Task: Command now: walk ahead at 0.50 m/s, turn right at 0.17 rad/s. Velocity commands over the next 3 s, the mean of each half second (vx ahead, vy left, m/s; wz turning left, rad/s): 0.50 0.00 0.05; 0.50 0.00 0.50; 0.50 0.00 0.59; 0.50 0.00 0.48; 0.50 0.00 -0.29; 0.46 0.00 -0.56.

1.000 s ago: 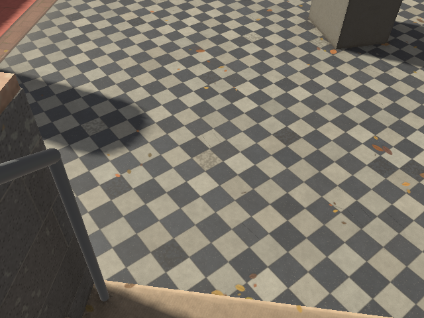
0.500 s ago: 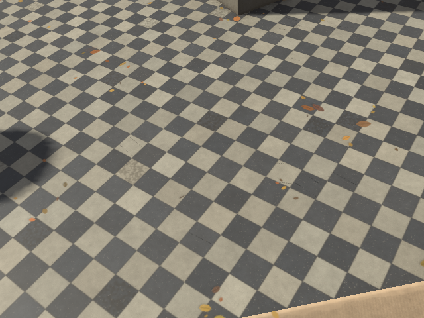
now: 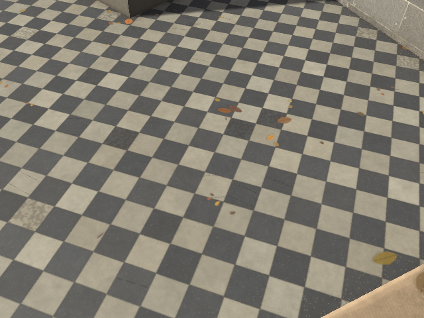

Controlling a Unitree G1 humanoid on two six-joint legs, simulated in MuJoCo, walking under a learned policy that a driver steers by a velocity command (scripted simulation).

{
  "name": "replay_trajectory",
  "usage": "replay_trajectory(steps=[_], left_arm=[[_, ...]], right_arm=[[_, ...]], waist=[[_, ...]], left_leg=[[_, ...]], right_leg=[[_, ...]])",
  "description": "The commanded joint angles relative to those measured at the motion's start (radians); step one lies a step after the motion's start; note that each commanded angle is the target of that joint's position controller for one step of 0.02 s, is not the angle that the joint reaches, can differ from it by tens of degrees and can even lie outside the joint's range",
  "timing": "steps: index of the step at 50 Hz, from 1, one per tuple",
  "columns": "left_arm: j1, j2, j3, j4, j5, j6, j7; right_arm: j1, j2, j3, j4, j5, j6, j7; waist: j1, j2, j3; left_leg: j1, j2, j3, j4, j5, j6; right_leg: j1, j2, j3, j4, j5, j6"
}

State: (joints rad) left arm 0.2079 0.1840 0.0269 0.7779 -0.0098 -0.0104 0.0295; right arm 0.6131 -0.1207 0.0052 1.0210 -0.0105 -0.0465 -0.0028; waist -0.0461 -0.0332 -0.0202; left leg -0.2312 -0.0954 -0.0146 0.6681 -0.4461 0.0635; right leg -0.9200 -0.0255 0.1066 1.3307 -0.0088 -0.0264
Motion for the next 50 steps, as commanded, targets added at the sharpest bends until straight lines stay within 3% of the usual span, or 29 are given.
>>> replay_trajectory(steps=[1,3,5,7,9,13,14,15,16,17,18,19,20,21,22,24,27,28,30,32,36,42,43,45,46,47,48,49,50], left_arm=[[0.001,0.012,0.009,-0.079,0.003,-0.013,-0.037],[-0.159,0.084,0.031,-0.117,0.003,-0.026,-0.04],[-0.317,0.054,0.022,-0.16,0.004,-0.041,-0.059],[-0.328,0.021,0.008,-0.167,0.031,-0.063,-0.107],[-0.306,-0.009,0.007,-0.167,0.012,-0.053,-0.125],[-0.315,0.039,0.016,-0.187,-0.014,-0.048,-0.099],[-0.246,0.051,0.026,-0.168,-0.014,-0.052,-0.088],[-0.021,0.094,0.049,-0.089,-0.024,-0.057,-0.074],[0.255,0.168,0.085,0.021,-0.003,-0.065,-0.081],[0.471,0.164,0.078,0.086,0.018,-0.059,-0.072],[0.43,0.153,0.047,0.095,0.039,-0.063,-0.081],[0.359,0.138,0.05,0.057,0.007,-0.056,-0.085],[0.322,0.178,0.068,0.066,0.001,-0.053,-0.092],[0.21,0.148,0.061,0.055,0.005,-0.053,-0.1],[0.107,0.12,0.053,0.048,0.033,-0.064,-0.088],[0.046,0.071,0.026,0.076,0.022,-0.097,-0.068],[0.103,0.148,0.05,0.127,0.048,-0.107,-0.029],[0.11,0.087,0.043,0.136,0.019,-0.11,-0.016],[0.15,0.076,0.036,0.148,0.0,-0.112,0.014],[0.218,0.063,0.018,0.182,0.01,-0.103,0.028],[0.294,0.084,0.012,0.178,0.008,-0.093,0.031],[0.354,0.142,0.031,0.153,-0.004,-0.043,0.034],[0.288,0.175,0.043,0.157,-0.001,-0.04,0.023],[0.241,0.144,0.042,0.168,0.007,-0.065,0.004],[0.196,0.141,0.053,0.152,0.021,-0.088,-0.005],[0.323,0.114,0.028,0.082,0.01,-0.119,-0.027],[0.239,0.167,0.031,0.024,0.003,-0.137,-0.033],[0.14,0.165,0.024,-0.027,-0.01,-0.141,-0.033],[0.131,0.081,-0.001,-0.068,-0.029,-0.142,-0.029]], right_arm=[[-0.09,-0.203,-0.032,-0.08,0.012,-0.027,-0.025],[0.063,-0.135,-0.019,-0.043,0.031,-0.034,-0.043],[0.191,-0.116,-0.02,-0.01,0.021,-0.036,-0.057],[0.101,-0.089,-0.007,-0.045,0.026,-0.008,-0.074],[0.045,-0.109,-0.014,-0.054,0.02,0.009,-0.055],[0.021,-0.104,-0.031,-0.064,0.041,0.017,-0.062],[0.015,-0.133,-0.041,-0.056,0.042,0.028,-0.061],[-0.035,-0.167,-0.054,-0.049,0.036,0.032,-0.058],[-0.079,-0.159,-0.056,-0.019,0.026,0.014,-0.036],[-0.053,-0.117,-0.054,-0.018,0.048,-0.002,-0.017],[0.148,-0.087,-0.05,-0.022,0.069,-0.021,0.0],[0.122,-0.147,-0.05,-0.059,0.078,-0.037,0.011],[0.031,-0.154,-0.057,-0.1,0.079,-0.034,0.003],[-0.051,-0.171,-0.075,-0.126,0.068,-0.018,-0.019],[-0.111,-0.153,-0.077,-0.137,0.058,0.005,-0.037],[-0.124,-0.118,-0.086,-0.151,0.035,0.039,-0.05],[-0.157,-0.115,-0.09,-0.174,0.032,0.038,-0.032],[-0.229,-0.169,-0.108,-0.203,0.044,0.029,-0.018],[-0.347,-0.156,-0.099,-0.248,0.026,0.017,0.0],[-0.436,-0.112,-0.083,-0.275,0.009,0.012,0.032],[-0.545,-0.126,-0.076,-0.343,0.009,0.024,0.065],[-0.718,-0.104,-0.046,-0.399,0.053,0.001,0.12],[-0.623,-0.127,-0.054,-0.362,0.065,0.004,0.11],[-0.284,-0.246,-0.113,-0.229,0.034,0.004,0.085],[-0.102,-0.306,-0.136,-0.164,0.02,0.014,0.067],[-0.102,-0.376,-0.129,-0.171,-0.001,-0.003,0.053],[-0.095,-0.331,-0.125,-0.197,0.013,0.005,0.038],[-0.095,-0.303,-0.118,-0.217,0.005,0.018,0.023],[-0.107,-0.378,-0.135,-0.18,0.024,0.028,0.003]], waist=[[0.096,0.117,0.003],[-0.012,0.088,0.095],[-0.095,0.137,0.117],[-0.086,0.088,0.13],[-0.089,0.097,0.132],[-0.118,0.085,0.156],[-0.083,0.114,0.124],[0.029,0.124,0.082],[0.164,0.086,-0.056],[0.238,-0.127,-0.089],[0.11,-0.294,-0.214],[0.129,-0.288,-0.311],[0.123,-0.193,-0.288],[0.066,0.002,-0.179],[0.022,0.005,-0.093],[-0.04,0.012,0.056],[-0.048,-0.022,-0.012],[-0.037,-0.032,0.004],[-0.005,-0.023,0.05],[0.03,-0.015,0.049],[0.095,-0.012,0.111],[0.201,-0.003,0.189],[0.143,-0.03,0.166],[-0.024,0.065,-0.016],[-0.127,0.272,-0.06],[-0.054,0.395,-0.266],[-0.111,0.312,-0.421],[-0.119,0.13,-0.394],[-0.035,0.098,-0.396]], left_leg=[[-0.161,0.258,-0.303,-0.2,0.644,0.115],[0.2,0.252,-0.342,-0.097,0.4,0.121],[0.352,0.27,-0.417,-0.083,0.366,0.123],[0.055,0.181,-0.245,-0.038,0.229,0.104],[-0.178,0.158,-0.218,-0.027,0.182,0.105],[0.045,0.145,-0.24,0.196,0.264,0.085],[0.097,0.143,-0.269,0.289,0.36,0.09],[0.028,0.138,-0.286,0.521,0.381,0.09],[-0.143,0.095,-0.243,0.786,0.479,0.049],[-0.462,-0.066,-0.154,1.252,-0.269,-0.007],[-0.713,-0.006,-0.242,1.422,-0.463,-0.033],[-0.774,0.065,-0.26,1.265,-0.337,-0.049],[-0.812,0.099,-0.21,1.275,-0.255,-0.061],[-0.738,0.131,-0.146,1.112,-0.035,-0.05],[-0.685,0.156,-0.165,1.049,0.166,-0.031],[-0.563,0.188,-0.223,0.72,0.264,-0.062],[-0.546,0.205,-0.213,0.613,0.392,-0.07],[-0.617,0.211,-0.291,0.455,0.518,-0.041],[-0.586,0.165,-0.256,0.201,0.82,-0.03],[-0.44,0.126,-0.165,0.098,1.045,-0.019],[-0.532,0.106,-0.178,0.031,1.012,0.0],[-0.575,0.176,-0.068,-0.206,0.842,0.006],[-0.421,0.216,-0.08,-0.259,0.809,0.036],[0.145,0.113,0.05,-0.336,0.962,0.094],[0.504,0.164,-0.006,-0.27,1.264,0.178],[0.909,0.331,-0.263,0.082,1.492,0.322],[0.949,0.377,-0.358,0.051,1.335,0.399],[0.886,0.375,-0.395,-0.076,0.953,0.366],[0.814,0.433,-0.607,-0.176,0.46,0.389]], right_leg=[[0.194,-0.032,-0.026,-0.156,0.285,0.006],[-0.179,-0.065,0.06,-0.437,0.348,-0.032],[-0.277,-0.052,0.062,-0.546,0.299,-0.022],[0.098,-0.018,-0.022,-0.787,0.642,-0.011],[0.397,0.025,-0.076,-0.777,0.637,-0.001],[0.384,-0.021,-0.028,-1.003,0.477,0.017],[0.448,-0.03,-0.011,-1.034,0.404,0.011],[0.651,-0.081,0.01,-1.115,0.457,-0.024],[1.008,-0.075,-0.03,-0.964,0.62,-0.028],[1.309,-0.197,0.031,-0.922,0.849,-0.116],[1.534,-0.332,0.111,-0.545,1.136,-0.177],[1.508,-0.363,0.169,-0.579,0.907,-0.234],[1.37,-0.413,0.273,-0.698,0.457,-0.313],[1.055,-0.372,0.276,-0.839,0.025,-0.301],[0.823,-0.387,0.364,-0.914,-0.068,-0.279],[0.524,-0.307,0.216,-0.938,0.142,-0.198],[0.583,-0.293,0.148,-0.921,0.237,-0.228],[0.656,-0.239,0.086,-0.903,0.125,-0.158],[0.602,-0.181,-0.041,-0.852,-0.006,-0.117],[0.526,-0.156,-0.109,-0.806,-0.168,-0.111],[0.651,-0.197,-0.085,-0.669,-0.233,-0.109],[0.822,-0.275,-0.044,-0.424,-0.124,-0.09],[0.75,-0.291,-0.039,-0.344,-0.106,-0.083],[0.561,-0.17,-0.188,0.082,0.057,-0.034],[0.242,-0.005,-0.301,0.587,-0.562,0.047],[-0.113,-0.007,-0.108,0.785,-0.819,0.075],[-0.182,-0.033,-0.032,0.749,-0.819,0.1],[-0.228,-0.067,-0.014,0.579,-0.745,0.072],[-0.292,-0.07,-0.014,0.549,-0.688,0.073]])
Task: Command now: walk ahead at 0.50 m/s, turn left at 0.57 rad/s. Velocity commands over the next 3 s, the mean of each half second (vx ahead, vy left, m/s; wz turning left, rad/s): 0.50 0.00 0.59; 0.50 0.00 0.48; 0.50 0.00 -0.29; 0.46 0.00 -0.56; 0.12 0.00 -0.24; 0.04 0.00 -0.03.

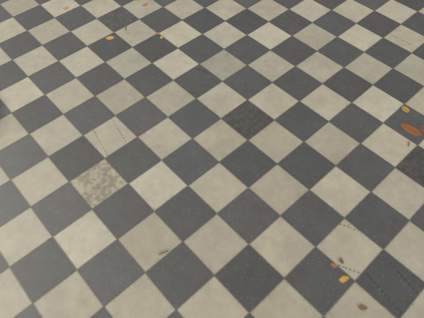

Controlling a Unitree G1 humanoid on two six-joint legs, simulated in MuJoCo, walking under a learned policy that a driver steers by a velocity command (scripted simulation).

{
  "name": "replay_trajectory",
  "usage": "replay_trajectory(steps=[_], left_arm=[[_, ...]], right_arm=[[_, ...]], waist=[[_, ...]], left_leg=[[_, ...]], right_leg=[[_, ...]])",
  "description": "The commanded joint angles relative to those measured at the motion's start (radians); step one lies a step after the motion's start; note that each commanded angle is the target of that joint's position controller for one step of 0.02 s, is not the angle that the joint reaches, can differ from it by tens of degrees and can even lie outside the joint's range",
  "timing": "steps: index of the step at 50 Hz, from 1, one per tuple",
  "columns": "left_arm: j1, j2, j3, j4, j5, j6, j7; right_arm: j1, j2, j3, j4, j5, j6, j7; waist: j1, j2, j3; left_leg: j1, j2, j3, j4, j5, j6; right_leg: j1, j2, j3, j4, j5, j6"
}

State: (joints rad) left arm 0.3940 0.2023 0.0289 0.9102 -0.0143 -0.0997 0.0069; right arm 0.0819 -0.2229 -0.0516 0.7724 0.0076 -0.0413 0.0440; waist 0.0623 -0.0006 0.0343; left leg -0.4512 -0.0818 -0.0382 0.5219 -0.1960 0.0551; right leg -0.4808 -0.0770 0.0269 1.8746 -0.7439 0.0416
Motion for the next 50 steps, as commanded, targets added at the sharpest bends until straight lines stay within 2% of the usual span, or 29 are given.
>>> replay_trajectory(steps=[1,2,3,4,5,6,9,12,13,14,15,16,17,18,21,26,30,34,37,38,39,40,41,42,43,44,45,47,50], left_arm=[[-0.072,0.099,0.013,-0.194,-0.032,-0.05,0.005],[-0.099,0.122,0.023,-0.189,-0.016,-0.031,0.018],[-0.121,0.121,0.035,-0.184,0.008,-0.003,0.028],[-0.132,0.118,0.037,-0.201,0.032,0.007,0.035],[-0.165,0.094,0.03,-0.215,0.043,0.006,0.033],[-0.195,0.079,0.03,-0.228,0.038,0.001,0.024],[-0.242,0.075,0.034,-0.251,0.005,0.004,0.006],[-0.215,0.128,0.062,-0.254,0.011,0.003,-0.001],[-0.116,0.155,0.076,-0.236,0.016,-0.005,0.0],[0.023,0.223,0.094,-0.219,0.022,-0.008,0.005],[0.12,0.314,0.113,-0.191,0.038,-0.012,-0.006],[0.043,0.241,0.098,-0.22,0.025,-0.019,-0.006],[-0.023,0.193,0.084,-0.229,0.021,-0.016,-0.003],[-0.095,0.16,0.071,-0.237,0.024,-0.011,-0.004],[-0.168,0.119,0.059,-0.226,0.022,-0.008,-0.001],[-0.101,0.159,0.082,-0.169,0.018,-0.015,0.007],[-0.084,0.187,0.089,-0.145,0.013,-0.002,0.016],[-0.048,0.224,0.1,-0.121,-0.002,0.011,0.014],[-0.053,0.271,0.112,-0.118,-0.018,0.025,0.02],[-0.067,0.284,0.114,-0.121,-0.023,0.032,0.023],[-0.063,0.267,0.105,-0.125,-0.024,0.03,0.026],[-0.047,0.165,0.068,-0.155,0.025,0.02,0.019],[0.016,0.119,0.038,-0.201,0.012,-0.013,0.004],[-0.089,0.218,0.064,-0.201,-0.027,-0.038,-0.008],[-0.15,0.221,0.062,-0.221,-0.04,-0.045,-0.009],[-0.17,0.206,0.059,-0.21,-0.02,-0.043,0.001],[-0.174,0.211,0.065,-0.206,0.004,-0.035,0.005],[-0.14,0.193,0.066,-0.198,0.008,-0.012,-0.001],[-0.171,0.153,0.054,-0.203,0.01,0.013,-0.002]], right_arm=[[0.336,-0.222,-0.061,0.016,-0.005,0.01,-0.052],[0.222,-0.186,-0.049,-0.029,-0.02,-0.001,-0.05],[0.089,-0.157,-0.034,-0.07,-0.015,-0.006,-0.052],[0.016,-0.158,-0.036,-0.086,-0.006,-0.007,-0.053],[0.007,-0.162,-0.039,-0.091,-0.001,-0.009,-0.065],[0.045,-0.159,-0.043,-0.075,0.007,-0.008,-0.077],[0.155,-0.164,-0.048,-0.038,0.023,-0.003,-0.077],[0.206,-0.117,-0.038,-0.042,0.03,0.002,-0.073],[0.201,-0.081,-0.028,-0.053,0.027,-0.004,-0.069],[0.238,0.0,-0.004,-0.065,0.009,-0.011,-0.061],[0.347,-0.001,-0.001,-0.098,0.044,-0.025,-0.054],[0.303,-0.107,-0.027,-0.08,0.046,-0.025,-0.058],[0.191,-0.143,-0.039,-0.1,0.033,-0.014,-0.061],[0.152,-0.132,-0.041,-0.108,0.021,-0.001,-0.064],[0.165,-0.101,-0.047,-0.113,0.019,0.015,-0.051],[0.075,-0.067,-0.04,-0.143,0.009,0.022,-0.045],[-0.042,-0.05,-0.031,-0.174,0.011,0.014,-0.016],[-0.134,-0.056,-0.027,-0.216,0.018,0.01,0.011],[-0.075,-0.104,-0.05,-0.222,0.011,0.009,0.018],[0.042,-0.136,-0.071,-0.193,0.011,0.011,0.016],[0.21,-0.188,-0.099,-0.145,0.009,0.014,0.005],[0.333,-0.273,-0.116,-0.118,0.012,0.016,-0.016],[0.307,-0.328,-0.109,-0.144,0.011,-0.001,-0.013],[0.33,-0.237,-0.086,-0.132,0.0,-0.006,-0.012],[0.278,-0.2,-0.074,-0.129,0.004,-0.013,-0.013],[0.204,-0.167,-0.06,-0.134,0.007,-0.02,-0.013],[0.15,-0.13,-0.047,-0.14,0.004,-0.025,-0.013],[0.123,-0.119,-0.04,-0.138,-0.006,-0.034,-0.017],[0.149,-0.149,-0.043,-0.101,-0.006,-0.046,-0.028]], waist=[[-0.111,-0.049,-0.392],[-0.066,-0.048,-0.285],[-0.002,-0.103,-0.114],[0.025,-0.039,-0.057],[0.016,0.004,-0.066],[-0.007,0.059,-0.102],[-0.035,0.101,-0.146],[-0.012,0.081,-0.118],[0.037,0.079,-0.128],[0.07,-0.102,-0.207],[0.019,-0.42,-0.295],[0.026,-0.252,-0.184],[0.036,-0.169,-0.075],[0.007,-0.109,-0.029],[-0.048,-0.136,-0.025],[-0.033,-0.083,-0.047],[0.004,-0.088,-0.014],[0.025,-0.093,0.035],[-0.038,-0.137,-0.019],[-0.111,-0.13,-0.078],[-0.192,-0.097,-0.162],[-0.199,0.119,-0.251],[-0.122,0.28,-0.423],[-0.186,0.124,-0.377],[-0.171,0.116,-0.257],[-0.126,0.024,-0.178],[-0.094,0.03,-0.138],[-0.052,0.051,-0.116],[-0.048,0.04,-0.067]], left_leg=[[0.79,0.466,-0.685,-0.103,-0.031,0.364],[0.578,0.467,-0.729,-0.135,0.012,0.368],[0.235,0.393,-0.584,-0.184,0.185,0.327],[0.051,0.324,-0.473,-0.194,0.291,0.296],[-0.083,0.23,-0.333,-0.195,0.36,0.253],[-0.131,0.152,-0.25,-0.184,0.373,0.221],[-0.028,0.162,-0.282,-0.152,0.219,0.19],[0.03,0.142,-0.358,-0.041,-0.045,0.125],[-0.034,0.103,-0.335,0.082,-0.083,0.09],[-0.176,-0.008,-0.212,0.424,-0.266,0.033],[-0.392,-0.054,-0.166,0.716,-0.425,0.012],[-0.488,0.016,-0.177,0.827,-0.353,0.002],[-0.503,0.056,-0.156,0.828,-0.24,0.006],[-0.453,0.092,-0.13,0.786,-0.165,0.002],[-0.302,0.136,-0.098,0.674,-0.069,-0.018],[-0.345,0.147,-0.081,0.472,0.08,-0.042],[-0.287,0.146,-0.01,0.269,0.217,-0.045],[-0.251,0.132,0.059,0.157,0.139,-0.014],[-0.076,0.052,0.145,0.111,-0.01,0.051],[0.078,0.007,0.171,0.051,0.015,0.083],[0.363,-0.01,0.139,-0.002,0.103,0.124],[0.685,0.226,-0.204,0.017,0.199,0.199],[0.888,0.451,-0.767,-0.17,-0.015,0.403],[0.844,0.422,-0.671,-0.221,-0.031,0.338],[0.721,0.385,-0.513,-0.211,0.036,0.293],[0.56,0.341,-0.399,-0.217,0.138,0.255],[0.448,0.305,-0.323,-0.236,0.231,0.239],[0.341,0.275,-0.262,-0.285,0.308,0.239],[0.294,0.27,-0.16,-0.331,0.399,0.231]], right_leg=[[-0.67,-0.048,0.13,-0.235,0.305,-0.013],[-0.599,-0.05,0.13,-0.28,0.341,-0.01],[-0.446,-0.076,0.124,-0.51,0.405,0.036],[-0.302,-0.078,0.095,-0.713,0.412,0.056],[-0.106,-0.059,0.058,-0.909,0.491,0.06],[0.046,-0.007,0.021,-1.016,0.662,0.058],[0.153,0.06,0.015,-1.173,0.772,0.044],[0.249,0.079,0.009,-1.285,0.64,-0.012],[0.379,0.035,0.047,-1.292,0.6,-0.048],[0.59,-0.158,0.257,-1.344,0.544,-0.124],[0.721,-0.397,0.808,-1.547,0.279,-0.294],[0.645,-0.384,0.839,-1.599,0.073,-0.285],[0.53,-0.327,0.66,-1.595,0.11,-0.242],[0.424,-0.269,0.5,-1.599,0.267,-0.219],[0.293,-0.183,0.234,-1.65,0.549,-0.183],[0.413,-0.198,0.048,-1.677,0.801,-0.197],[0.433,-0.186,-0.075,-1.677,0.798,-0.174],[0.5,-0.213,-0.13,-1.649,0.85,-0.16],[0.544,-0.213,-0.195,-1.481,1.326,-0.133],[0.529,-0.192,-0.225,-1.327,1.454,-0.117],[0.387,-0.159,-0.243,-1.11,1.399,-0.09],[0.053,-0.088,-0.228,-0.765,0.662,-0.051],[-0.237,0.088,-0.045,-0.485,0.144,-0.017],[-0.327,0.035,0.06,-0.45,0.228,-0.03],[-0.348,-0.003,0.043,-0.496,0.302,-0.049],[-0.296,-0.052,0.04,-0.575,0.375,-0.051],[-0.235,-0.075,0.04,-0.646,0.415,-0.045],[-0.16,-0.086,0.035,-0.701,0.459,-0.032],[-0.201,-0.086,0.014,-0.813,0.558,-0.001]])
Over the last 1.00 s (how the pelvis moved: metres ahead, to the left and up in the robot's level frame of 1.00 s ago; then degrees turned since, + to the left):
0.60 0.04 -0.36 22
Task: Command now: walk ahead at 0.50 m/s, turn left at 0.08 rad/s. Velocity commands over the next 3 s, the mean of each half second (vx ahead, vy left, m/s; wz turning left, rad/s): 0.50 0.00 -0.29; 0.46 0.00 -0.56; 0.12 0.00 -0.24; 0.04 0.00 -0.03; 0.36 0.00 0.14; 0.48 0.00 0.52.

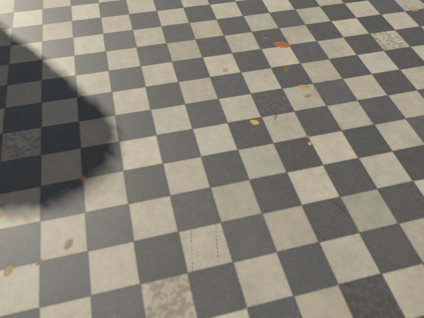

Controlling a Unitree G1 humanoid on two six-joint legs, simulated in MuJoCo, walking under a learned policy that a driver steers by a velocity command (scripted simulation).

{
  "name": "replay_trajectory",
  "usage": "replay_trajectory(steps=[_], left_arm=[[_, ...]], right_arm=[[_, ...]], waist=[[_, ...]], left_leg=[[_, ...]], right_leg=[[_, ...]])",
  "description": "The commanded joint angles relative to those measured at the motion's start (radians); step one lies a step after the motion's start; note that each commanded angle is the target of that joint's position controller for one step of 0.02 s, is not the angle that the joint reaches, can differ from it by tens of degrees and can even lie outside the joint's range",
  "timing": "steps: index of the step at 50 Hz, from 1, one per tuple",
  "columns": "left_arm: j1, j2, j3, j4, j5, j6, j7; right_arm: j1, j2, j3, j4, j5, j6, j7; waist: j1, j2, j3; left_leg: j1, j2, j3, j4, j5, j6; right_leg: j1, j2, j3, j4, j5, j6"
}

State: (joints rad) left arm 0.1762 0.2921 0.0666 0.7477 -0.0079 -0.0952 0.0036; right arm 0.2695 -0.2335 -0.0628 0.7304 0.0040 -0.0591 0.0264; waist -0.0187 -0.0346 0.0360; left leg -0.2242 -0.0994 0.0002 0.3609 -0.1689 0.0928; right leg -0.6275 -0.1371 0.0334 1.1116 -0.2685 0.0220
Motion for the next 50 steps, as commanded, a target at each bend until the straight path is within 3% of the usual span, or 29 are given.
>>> replay_trajectory(steps=[1,6,11,12,14,15,16,17,18,19,20,21,22,23,26,31,34,37,39,41,42,43,44,45,46,47,48,50], left_arm=[[0.017,0.055,0.011,-0.048,0.004,0.011,0.0],[-0.115,0.028,-0.007,-0.075,-0.013,0.009,-0.026],[-0.199,0.042,-0.008,-0.132,-0.019,0.011,-0.059],[-0.195,0.046,-0.008,-0.141,-0.016,0.011,-0.066],[-0.131,0.072,0.004,-0.141,-0.007,0.016,-0.07],[-0.043,0.101,0.02,-0.127,-0.004,0.021,-0.067],[0.104,0.143,0.044,-0.093,-0.004,0.024,-0.059],[0.254,0.231,0.066,-0.075,-0.005,0.029,-0.043],[0.241,0.275,0.066,-0.082,-0.009,0.016,-0.052],[0.261,0.187,0.048,-0.091,-0.015,0.018,-0.05],[0.209,0.16,0.039,-0.1,-0.01,0.018,-0.044],[0.15,0.154,0.036,-0.115,-0.009,0.02,-0.04],[0.103,0.136,0.03,-0.129,-0.004,0.022,-0.038],[0.082,0.122,0.022,-0.142,0.008,0.021,-0.034],[0.076,0.125,0.022,-0.139,0.001,0.017,-0.023],[0.142,0.153,0.03,-0.107,-0.012,0.031,0.005],[0.184,0.159,0.032,-0.088,-0.017,0.042,0.011],[0.211,0.152,0.032,-0.074,-0.021,0.055,0.014],[0.198,0.152,0.034,-0.074,-0.019,0.063,0.018],[0.156,0.133,0.029,-0.087,-0.017,0.066,0.017],[0.134,0.087,0.013,-0.107,-0.008,0.06,0.011],[0.237,0.026,-0.006,-0.123,-0.009,0.053,0.012],[0.294,0.065,-0.008,-0.136,-0.023,0.048,0.014],[0.236,0.157,0.017,-0.121,-0.024,0.054,0.015],[0.151,0.179,0.028,-0.136,-0.013,0.065,0.016],[0.114,0.169,0.033,-0.15,-0.002,0.073,0.017],[0.111,0.157,0.038,-0.155,0.001,0.083,0.016],[0.136,0.095,0.025,-0.156,-0.011,0.1,0.012]], right_arm=[[-0.029,-0.143,-0.032,-0.048,-0.005,-0.03,-0.016],[0.024,-0.161,-0.028,-0.003,-0.004,-0.036,-0.023],[0.065,-0.184,-0.036,0.04,0.004,-0.021,-0.027],[0.059,-0.19,-0.039,0.042,0.006,-0.015,-0.031],[0.03,-0.218,-0.047,0.033,0.005,-0.004,-0.041],[0.017,-0.23,-0.049,0.028,0.005,0.005,-0.047],[0.006,-0.225,-0.045,0.019,0.005,0.012,-0.053],[0.034,-0.18,-0.025,-0.009,-0.02,0.004,-0.06],[0.159,-0.062,0.014,-0.034,-0.033,-0.023,-0.036],[0.064,-0.161,-0.002,-0.031,-0.008,-0.053,-0.018],[-0.03,-0.186,-0.008,-0.066,0.022,-0.069,-0.009],[-0.073,-0.174,-0.002,-0.077,0.013,-0.077,-0.015],[-0.092,-0.178,-0.01,-0.082,-0.005,-0.076,-0.023],[-0.076,-0.178,-0.014,-0.086,-0.011,-0.066,-0.026],[-0.052,-0.152,-0.011,-0.083,-0.023,-0.037,-0.037],[-0.217,-0.112,0.004,-0.121,-0.022,-0.034,-0.039],[-0.31,-0.109,0.007,-0.14,-0.01,-0.047,-0.024],[-0.354,-0.13,-0.001,-0.157,-0.002,-0.062,-0.01],[-0.331,-0.153,-0.012,-0.154,0.002,-0.072,-0.005],[-0.199,-0.184,-0.032,-0.123,0.0,-0.082,-0.012],[-0.063,-0.225,-0.048,-0.108,-0.017,-0.085,-0.02],[0.072,-0.305,-0.068,-0.095,-0.033,-0.078,-0.029],[0.096,-0.283,-0.066,-0.071,-0.014,-0.064,-0.021],[0.029,-0.195,-0.044,-0.098,-0.006,-0.056,-0.026],[-0.025,-0.155,-0.03,-0.112,-0.013,-0.045,-0.03],[-0.064,-0.135,-0.02,-0.111,-0.016,-0.038,-0.029],[-0.091,-0.118,-0.013,-0.104,-0.016,-0.035,-0.028],[-0.111,-0.134,-0.017,-0.083,-0.018,-0.035,-0.027]], waist=[[0.024,0.073,-0.054],[-0.037,0.089,-0.007],[-0.061,0.082,0.039],[-0.053,0.088,0.034],[-0.013,0.119,-0.024],[0.038,0.127,-0.082],[0.115,0.102,-0.158],[0.153,-0.044,-0.275],[0.046,-0.265,-0.395],[0.123,-0.139,-0.415],[0.124,-0.081,-0.268],[0.092,0.035,-0.184],[0.059,0.067,-0.126],[0.027,0.035,-0.116],[0.001,-0.004,-0.09],[0.058,-0.034,-0.061],[0.095,-0.053,-0.054],[0.105,-0.062,-0.047],[0.083,-0.088,-0.047],[0.006,-0.106,-0.097],[-0.061,-0.063,-0.213],[-0.055,0.145,-0.361],[-0.033,0.357,-0.378],[-0.044,0.217,-0.238],[-0.043,0.13,-0.146],[-0.021,0.088,-0.094],[0.007,0.099,-0.071],[0.031,0.157,-0.057]], left_leg=[[0.069,0.28,-0.165,-0.175,0.39,0.18],[0.101,0.265,-0.049,-0.205,0.284,0.113],[0.293,0.345,-0.016,-0.159,0.33,0.086],[0.322,0.354,-0.005,-0.13,0.397,0.075],[0.345,0.346,0.032,-0.011,0.708,0.044],[0.338,0.327,0.057,0.118,0.861,0.026],[0.256,0.283,0.098,0.33,0.876,-0.007],[0.003,0.223,0.12,0.666,0.511,-0.049],[-0.409,0.009,-0.009,0.969,-0.396,-0.101],[-0.506,0.059,-0.147,1.035,-0.383,-0.083],[-0.561,0.099,-0.128,1.008,-0.294,-0.071],[-0.538,0.141,-0.113,0.935,-0.22,-0.069],[-0.491,0.167,-0.101,0.859,-0.181,-0.079],[-0.431,0.184,-0.107,0.824,-0.156,-0.087],[-0.403,0.19,-0.081,0.714,-0.118,-0.132],[-0.387,0.143,-0.066,0.396,0.159,-0.172],[-0.333,0.103,-0.064,0.245,0.239,-0.167],[-0.316,0.079,-0.087,0.15,0.196,-0.146],[-0.262,0.071,-0.093,0.109,0.124,-0.123],[-0.06,0.077,-0.071,0.038,0.127,-0.075],[0.187,0.194,-0.16,0.075,0.127,-0.013],[0.553,0.422,-0.483,0.079,0.079,0.121],[0.605,0.553,-0.786,0.006,-0.018,0.209],[0.473,0.519,-0.674,-0.005,0.019,0.176],[0.342,0.471,-0.494,0.005,0.196,0.137],[0.231,0.423,-0.37,0.003,0.384,0.117],[0.159,0.384,-0.28,-0.004,0.489,0.101],[0.064,0.342,-0.168,-0.053,0.55,0.101]], right_leg=[[-0.072,-0.026,0.006,-0.108,0.144,0.022],[-0.031,0.024,-0.017,-0.4,0.408,-0.011],[-0.107,0.061,-0.005,-0.511,0.323,-0.063],[-0.099,0.071,-0.018,-0.52,0.275,-0.076],[0.021,0.127,-0.081,-0.519,0.167,-0.107],[0.143,0.168,-0.115,-0.528,0.139,-0.128],[0.358,0.202,-0.116,-0.573,0.19,-0.16],[0.672,0.025,0.152,-0.563,0.305,-0.232],[0.99,-0.184,0.708,-0.688,0.115,-0.422],[1.012,-0.171,0.75,-0.772,-0.017,-0.387],[0.892,-0.146,0.614,-0.792,0.012,-0.347],[0.746,-0.112,0.519,-0.802,0.1,-0.324],[0.622,-0.081,0.446,-0.818,0.212,-0.315],[0.545,-0.058,0.41,-0.84,0.278,-0.314],[0.438,-0.018,0.326,-0.874,0.381,-0.321],[0.394,0.056,0.246,-0.856,0.359,-0.258],[0.411,0.058,0.282,-0.83,0.284,-0.234],[0.494,0.033,0.367,-0.769,0.246,-0.228],[0.529,0.017,0.422,-0.721,0.258,-0.217],[0.503,0.055,0.418,-0.613,0.347,-0.182],[0.406,0.099,0.359,-0.414,0.32,-0.146],[0.117,0.236,0.213,-0.093,-0.026,-0.072],[-0.097,0.231,0.162,0.102,-0.356,-0.04],[-0.142,0.172,0.176,0.187,-0.294,-0.017],[-0.121,0.144,0.138,0.203,-0.23,0.001],[-0.093,0.123,0.115,0.177,-0.203,0.015],[-0.061,0.097,0.102,0.136,-0.188,0.021],[-0.002,0.087,0.05,0.069,-0.152,0.033]])
Over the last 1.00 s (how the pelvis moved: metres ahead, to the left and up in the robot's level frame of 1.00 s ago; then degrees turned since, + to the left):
0.50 0.11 0.02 33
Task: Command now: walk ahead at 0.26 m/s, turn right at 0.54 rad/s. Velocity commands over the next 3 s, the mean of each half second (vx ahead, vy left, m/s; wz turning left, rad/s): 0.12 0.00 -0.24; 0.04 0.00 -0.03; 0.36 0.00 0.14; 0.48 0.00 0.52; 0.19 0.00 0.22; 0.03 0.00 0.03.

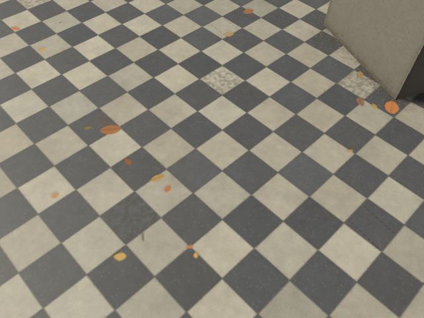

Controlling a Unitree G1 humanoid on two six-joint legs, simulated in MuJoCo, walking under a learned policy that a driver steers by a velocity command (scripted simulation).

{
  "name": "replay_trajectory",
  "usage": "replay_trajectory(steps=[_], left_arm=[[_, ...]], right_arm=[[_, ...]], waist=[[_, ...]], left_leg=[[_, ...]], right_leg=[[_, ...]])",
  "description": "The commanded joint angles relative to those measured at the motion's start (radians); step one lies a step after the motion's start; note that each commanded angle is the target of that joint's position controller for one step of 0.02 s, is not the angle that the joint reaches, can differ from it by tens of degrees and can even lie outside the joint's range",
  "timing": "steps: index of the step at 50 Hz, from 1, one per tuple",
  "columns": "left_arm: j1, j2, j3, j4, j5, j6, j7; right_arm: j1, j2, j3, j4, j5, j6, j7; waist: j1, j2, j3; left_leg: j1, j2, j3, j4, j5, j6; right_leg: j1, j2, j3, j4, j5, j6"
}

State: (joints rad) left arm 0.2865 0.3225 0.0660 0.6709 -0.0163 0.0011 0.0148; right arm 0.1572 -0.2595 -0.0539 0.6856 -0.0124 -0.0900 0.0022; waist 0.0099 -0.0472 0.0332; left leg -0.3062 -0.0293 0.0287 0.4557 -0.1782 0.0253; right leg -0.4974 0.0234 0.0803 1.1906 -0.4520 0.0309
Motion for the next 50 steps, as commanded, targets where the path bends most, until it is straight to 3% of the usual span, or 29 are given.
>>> replay_trajectory(steps=[1,3,8,11,13,14,15,16,17,18,20,21,24,27,28,29,30,31,32,33,36,45,46,48,50], left_arm=[[0.011,0.042,0.018,-0.089,-0.002,0.007,0.001],[-0.016,0.023,0.009,-0.1,0.006,0.009,0.0],[-0.118,0.015,-0.002,-0.115,0.012,-0.005,-0.024],[-0.161,0.036,0.005,-0.134,0.014,-0.008,-0.033],[-0.119,0.045,0.013,-0.119,0.018,-0.012,-0.033],[-0.098,0.088,0.026,-0.118,0.024,-0.013,-0.023],[-0.052,0.167,0.037,-0.135,0.046,-0.01,-0.009],[-0.065,0.107,0.012,-0.136,0.055,-0.006,-0.006],[-0.058,0.038,-0.007,-0.121,0.044,-0.008,-0.015],[-0.089,0.036,-0.01,-0.107,0.039,-0.013,-0.022],[-0.169,0.074,0.002,-0.104,0.03,-0.014,-0.023],[-0.198,0.085,0.006,-0.102,0.033,-0.011,-0.021],[-0.224,0.052,0.0,-0.086,0.039,-0.006,-0.017],[-0.233,0.021,-0.011,-0.058,0.029,-0.001,-0.014],[-0.196,0.001,-0.017,-0.037,0.029,-0.003,-0.016],[-0.166,-0.007,-0.019,-0.019,0.037,-0.005,-0.017],[-0.129,-0.009,-0.016,-0.02,0.042,-0.005,-0.019],[-0.169,0.005,-0.015,-0.013,0.046,-0.003,-0.014],[-0.185,0.016,-0.007,-0.011,0.039,-0.002,-0.009],[-0.181,0.01,-0.006,-0.001,0.037,0.0,-0.001],[-0.154,0.007,-0.002,0.028,0.036,-0.001,0.004],[-0.11,0.006,0.007,0.126,0.026,-0.002,0.014],[-0.09,-0.002,0.005,0.147,0.025,0.0,0.015],[-0.087,0.006,0.011,0.164,0.016,0.002,0.019],[-0.13,-0.001,0.011,0.148,0.005,-0.02,0.014]], right_arm=[[0.0,-0.126,-0.03,-0.024,-0.004,-0.003,-0.003],[0.001,-0.159,-0.039,0.0,-0.001,0.004,-0.008],[0.002,-0.182,-0.037,0.042,0.023,0.03,-0.013],[0.027,-0.204,-0.039,0.07,0.037,0.04,-0.006],[0.024,-0.194,-0.033,0.083,0.052,0.043,-0.006],[0.073,-0.162,-0.022,0.1,0.041,0.036,-0.003],[0.105,-0.109,0.002,0.079,-0.006,0.024,0.003],[0.154,-0.061,0.026,0.085,-0.011,0.03,0.008],[0.106,-0.127,0.009,0.088,0.007,0.048,0.007],[0.07,-0.146,0.001,0.081,0.02,0.064,0.004],[0.069,-0.15,-0.007,0.098,0.011,0.094,-0.015],[0.086,-0.141,-0.007,0.107,0.011,0.104,-0.02],[0.107,-0.099,0.002,0.127,0.013,0.111,-0.025],[0.109,-0.075,0.008,0.137,0.003,0.108,-0.019],[0.097,-0.084,0.009,0.131,-0.013,0.107,-0.016],[0.081,-0.124,0.005,0.115,-0.021,0.105,-0.017],[0.043,-0.182,-0.01,0.123,-0.007,0.107,-0.02],[0.017,-0.135,-0.001,0.117,-0.007,0.101,-0.018],[0.009,-0.109,0.008,0.119,-0.015,0.094,-0.018],[0.004,-0.107,0.01,0.124,-0.016,0.085,-0.02],[0.041,-0.098,0.015,0.145,-0.003,0.066,-0.024],[0.071,-0.086,0.021,0.19,0.003,0.067,-0.027],[0.091,-0.082,0.022,0.205,0.005,0.07,-0.027],[0.105,-0.125,0.006,0.214,0.018,0.079,-0.029],[0.137,-0.173,-0.01,0.215,0.028,0.074,-0.032]], waist=[[0.003,0.18,-0.055],[0.003,0.16,-0.088],[-0.026,0.148,-0.126],[-0.033,0.154,-0.117],[-0.001,0.146,-0.121],[-0.001,0.097,-0.142],[-0.013,-0.062,-0.248],[-0.016,-0.194,-0.325],[0.016,-0.122,-0.31],[0.007,-0.099,-0.242],[-0.018,-0.066,-0.171],[-0.038,-0.077,-0.155],[-0.041,-0.097,-0.157],[-0.055,-0.091,-0.147],[-0.049,-0.065,-0.132],[-0.025,-0.012,-0.096],[0.031,0.126,-0.045],[0.004,0.141,-0.018],[0.003,0.141,-0.004],[0.006,0.142,-0.005],[-0.007,0.114,-0.018],[-0.017,0.05,-0.039],[-0.018,0.057,-0.059],[-0.028,0.115,-0.003],[-0.051,0.205,0.082]], left_leg=[[0.13,0.271,-0.17,-0.166,0.601,0.185],[0.145,0.286,-0.134,-0.176,0.657,0.208],[0.156,0.256,-0.029,-0.161,0.589,0.18],[0.205,0.278,-0.058,-0.097,0.529,0.166],[0.184,0.248,-0.056,-0.005,0.436,0.121],[0.137,0.198,-0.028,0.074,0.362,0.069],[-0.011,0.126,0.032,0.257,0.05,-0.002],[-0.137,0.075,-0.017,0.406,-0.452,-0.061],[-0.15,0.092,-0.073,0.469,-0.514,-0.087],[-0.182,0.101,-0.077,0.491,-0.493,-0.095],[-0.15,0.113,-0.08,0.452,-0.404,-0.113],[-0.091,0.103,-0.068,0.434,-0.355,-0.121],[0.017,0.085,-0.041,0.309,-0.232,-0.117],[0.137,0.065,-0.018,0.077,-0.029,-0.084],[0.174,0.079,-0.039,0.01,0.05,-0.065],[0.171,0.14,-0.106,-0.031,0.076,-0.034],[0.055,0.154,-0.109,-0.032,-0.101,0.008],[-0.054,0.137,-0.117,-0.08,-0.267,0.018],[-0.09,0.131,-0.117,-0.102,-0.299,0.004],[-0.093,0.124,-0.111,-0.103,-0.267,-0.011],[-0.036,0.113,-0.094,-0.071,-0.166,-0.022],[0.025,0.092,-0.075,-0.044,-0.038,-0.01],[0.035,0.086,-0.07,-0.06,-0.127,-0.004],[0.017,0.11,-0.129,-0.113,-0.415,0.048],[0.044,0.259,-0.333,-0.237,-0.638,0.141]], right_leg=[[-0.126,-0.072,-0.008,-0.056,0.053,0.032],[-0.108,-0.074,-0.012,-0.154,0.124,0.036],[0.04,-0.056,-0.051,-0.439,0.328,0.012],[0.083,-0.039,-0.061,-0.571,0.296,-0.018],[0.215,-0.01,-0.088,-0.754,0.411,-0.06],[0.334,-0.053,-0.034,-0.803,0.612,-0.093],[0.552,-0.261,0.167,-0.716,1.081,-0.172],[0.613,-0.417,0.335,-0.727,1.143,-0.348],[0.554,-0.381,0.326,-0.764,0.99,-0.362],[0.507,-0.331,0.271,-0.781,0.886,-0.321],[0.377,-0.284,0.212,-0.818,0.738,-0.267],[0.299,-0.261,0.18,-0.832,0.707,-0.257],[0.229,-0.219,0.122,-0.842,0.581,-0.244],[0.185,-0.183,0.103,-0.824,0.333,-0.201],[0.162,-0.152,0.094,-0.823,0.207,-0.15],[0.133,-0.112,0.072,-0.795,0.082,-0.1],[0.161,-0.051,0.007,-0.792,0.066,-0.06],[0.245,-0.036,-0.017,-0.753,0.123,-0.035],[0.279,-0.036,-0.02,-0.731,0.17,-0.036],[0.297,-0.043,-0.018,-0.723,0.204,-0.041],[0.291,-0.048,-0.01,-0.723,0.279,-0.048],[0.32,-0.055,-0.014,-0.716,0.409,-0.032],[0.329,-0.039,-0.034,-0.71,0.324,-0.031],[0.238,0.019,-0.099,-0.634,0.037,-0.035],[0.073,0.026,-0.143,-0.499,0.003,-0.044]])
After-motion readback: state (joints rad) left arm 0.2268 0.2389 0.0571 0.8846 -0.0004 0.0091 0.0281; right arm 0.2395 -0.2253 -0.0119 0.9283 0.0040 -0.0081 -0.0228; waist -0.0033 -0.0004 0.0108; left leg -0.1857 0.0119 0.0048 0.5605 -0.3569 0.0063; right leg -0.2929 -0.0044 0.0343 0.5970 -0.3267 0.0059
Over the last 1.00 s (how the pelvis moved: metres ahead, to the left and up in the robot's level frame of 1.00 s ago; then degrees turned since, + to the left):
0.55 -0.12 -0.01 -31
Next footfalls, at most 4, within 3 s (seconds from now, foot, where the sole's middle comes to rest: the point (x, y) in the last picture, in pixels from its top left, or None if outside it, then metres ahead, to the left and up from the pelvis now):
0.28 right None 0.19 -0.15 -0.77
0.56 left None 0.16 0.12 -0.77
1.62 left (191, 285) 0.57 0.08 -0.77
2.10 right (227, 200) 0.89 -0.04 -0.77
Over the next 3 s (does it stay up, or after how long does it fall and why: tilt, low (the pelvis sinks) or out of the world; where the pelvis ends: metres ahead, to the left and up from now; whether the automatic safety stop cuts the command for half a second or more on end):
stays up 0.80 0.07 0.00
